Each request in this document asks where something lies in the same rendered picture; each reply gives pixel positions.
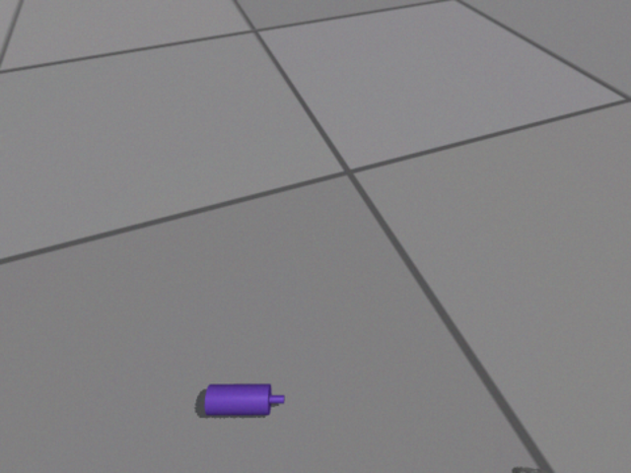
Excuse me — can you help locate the bottle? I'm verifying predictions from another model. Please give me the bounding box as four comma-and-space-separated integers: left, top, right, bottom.
205, 384, 285, 416

